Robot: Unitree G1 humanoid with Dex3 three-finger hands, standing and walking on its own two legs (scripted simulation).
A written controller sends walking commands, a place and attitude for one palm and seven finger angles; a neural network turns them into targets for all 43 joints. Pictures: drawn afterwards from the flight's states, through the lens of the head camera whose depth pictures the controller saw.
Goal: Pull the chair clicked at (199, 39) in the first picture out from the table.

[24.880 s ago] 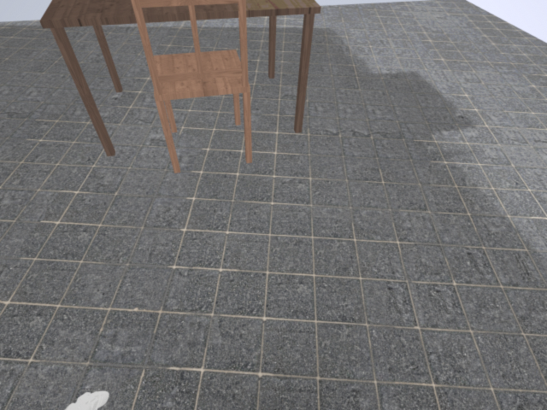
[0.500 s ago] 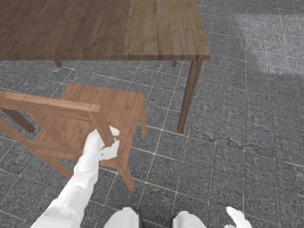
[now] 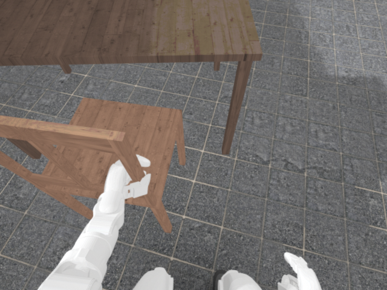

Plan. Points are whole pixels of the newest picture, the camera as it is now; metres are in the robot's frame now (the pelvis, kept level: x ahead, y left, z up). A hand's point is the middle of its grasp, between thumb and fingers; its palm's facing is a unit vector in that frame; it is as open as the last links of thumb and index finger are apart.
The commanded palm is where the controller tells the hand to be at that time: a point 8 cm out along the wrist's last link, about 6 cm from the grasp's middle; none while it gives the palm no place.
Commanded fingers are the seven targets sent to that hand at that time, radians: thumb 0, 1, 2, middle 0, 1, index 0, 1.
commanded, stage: step backward, pulling the chair out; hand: left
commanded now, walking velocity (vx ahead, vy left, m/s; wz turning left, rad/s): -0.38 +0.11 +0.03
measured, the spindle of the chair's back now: (64, 165) +0.40 +0.34 -0.08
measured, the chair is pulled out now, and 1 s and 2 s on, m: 0.18 0.38 0.56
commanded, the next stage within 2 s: stop walking, hand still on the chair in 1.44 s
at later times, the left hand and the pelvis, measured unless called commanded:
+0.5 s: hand (141, 227) +0.24 +0.12 -0.06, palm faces -0.03 -0.98 -0.19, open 6.0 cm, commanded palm +0.22 +0.17 -0.06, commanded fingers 0.00 0.90 0.90 -0.50 -1.45 -0.50 -1.45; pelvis -0.09 +0.00 +0.00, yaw +0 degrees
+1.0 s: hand out of the picture +0.13 +0.11 -0.06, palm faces -0.07 -0.98 -0.19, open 6.1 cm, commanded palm +0.11 +0.16 -0.06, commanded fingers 0.00 0.90 0.90 -0.50 -1.45 -0.50 -1.45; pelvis -0.21 +0.00 +0.01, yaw -1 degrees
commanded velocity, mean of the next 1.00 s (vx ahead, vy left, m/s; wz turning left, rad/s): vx -0.38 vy -0.01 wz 0.03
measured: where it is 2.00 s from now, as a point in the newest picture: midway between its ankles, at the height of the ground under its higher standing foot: outside the picture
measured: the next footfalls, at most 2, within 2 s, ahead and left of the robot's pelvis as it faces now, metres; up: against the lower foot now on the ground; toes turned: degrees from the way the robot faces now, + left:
right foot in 0.32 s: +0.00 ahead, -0.10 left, +0.00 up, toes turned -3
left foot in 0.60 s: -0.10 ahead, +0.14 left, +0.00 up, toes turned +0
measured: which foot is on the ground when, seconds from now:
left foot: down 0.00-0.40, up 0.42-0.58, down 0.60-0.92, up 0.94-1.00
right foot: down 0.00-0.18, up 0.20-0.30, down 0.32-0.68, up 0.70-0.82, down 0.84-1.00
